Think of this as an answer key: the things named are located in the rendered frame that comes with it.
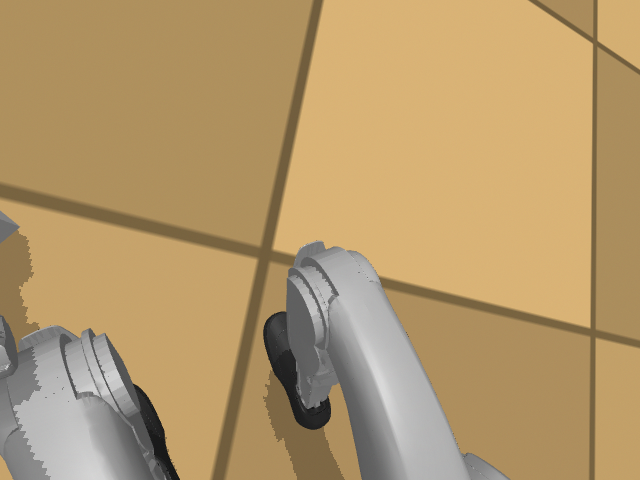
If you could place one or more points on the left robot foot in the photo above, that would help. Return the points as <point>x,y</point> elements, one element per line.
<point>156,433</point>

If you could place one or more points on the left robot arm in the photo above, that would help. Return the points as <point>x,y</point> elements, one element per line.
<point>8,351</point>

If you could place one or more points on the right robot hand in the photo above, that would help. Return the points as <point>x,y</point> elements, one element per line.
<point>481,470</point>

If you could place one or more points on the right robot foot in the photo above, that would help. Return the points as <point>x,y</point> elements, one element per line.
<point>284,366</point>

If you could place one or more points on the cube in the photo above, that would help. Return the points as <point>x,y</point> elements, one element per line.
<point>7,227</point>

